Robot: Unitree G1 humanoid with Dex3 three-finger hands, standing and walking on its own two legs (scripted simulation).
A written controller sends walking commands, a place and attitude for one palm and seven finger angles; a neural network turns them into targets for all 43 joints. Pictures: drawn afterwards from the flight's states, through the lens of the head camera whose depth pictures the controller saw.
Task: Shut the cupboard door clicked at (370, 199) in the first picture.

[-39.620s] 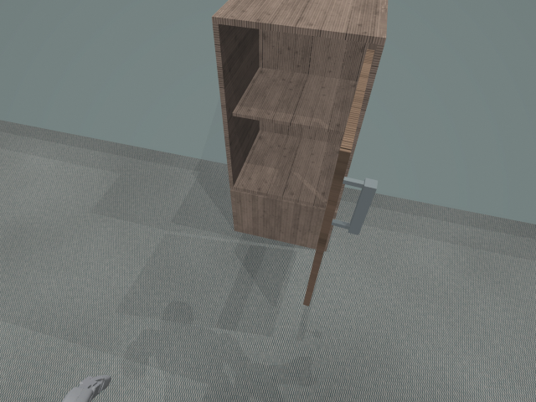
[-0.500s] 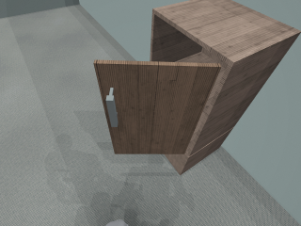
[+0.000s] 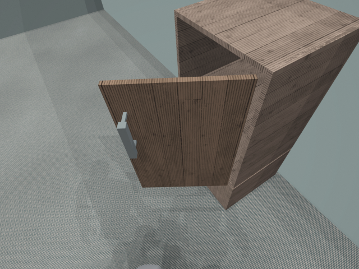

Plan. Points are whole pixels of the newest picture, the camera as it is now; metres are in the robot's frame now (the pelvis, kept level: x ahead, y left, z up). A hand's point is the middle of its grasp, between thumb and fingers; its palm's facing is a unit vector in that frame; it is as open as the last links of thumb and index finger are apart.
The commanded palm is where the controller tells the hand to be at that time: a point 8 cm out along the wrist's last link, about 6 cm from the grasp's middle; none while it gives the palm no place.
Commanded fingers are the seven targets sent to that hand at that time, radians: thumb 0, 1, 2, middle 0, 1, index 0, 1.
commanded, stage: come to a stop and stand still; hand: left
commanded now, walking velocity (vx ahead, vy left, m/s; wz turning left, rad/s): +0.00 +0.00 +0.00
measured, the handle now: (129, 136) +0.47 +0.19 -0.03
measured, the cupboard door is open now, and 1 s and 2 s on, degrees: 57 57 57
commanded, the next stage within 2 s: look again from close up in 1.26 s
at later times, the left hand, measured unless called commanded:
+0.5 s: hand out of the picture -0.03 +0.21 -0.17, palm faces +0.04 -0.99 -0.17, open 7.3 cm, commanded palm none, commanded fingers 0.00 0.90 0.90 -0.20 -0.30 -0.20 -0.30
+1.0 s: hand out of the picture -0.06 +0.22 -0.18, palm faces +0.02 -0.99 -0.12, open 7.4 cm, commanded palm none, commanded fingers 0.00 0.90 0.90 -0.20 -0.30 -0.20 -0.30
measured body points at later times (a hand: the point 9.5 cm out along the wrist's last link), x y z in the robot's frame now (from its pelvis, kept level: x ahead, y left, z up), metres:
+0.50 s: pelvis -0.05 +0.03 +0.01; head -0.05 +0.05 +0.46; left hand -0.03 +0.26 -0.16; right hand -0.05 -0.19 -0.15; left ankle -0.07 +0.17 -0.74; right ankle -0.04 -0.06 -0.74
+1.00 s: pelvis -0.04 +0.07 +0.01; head -0.03 +0.09 +0.46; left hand -0.06 +0.27 -0.16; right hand -0.07 -0.14 -0.15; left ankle -0.07 +0.17 -0.74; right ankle -0.04 -0.06 -0.74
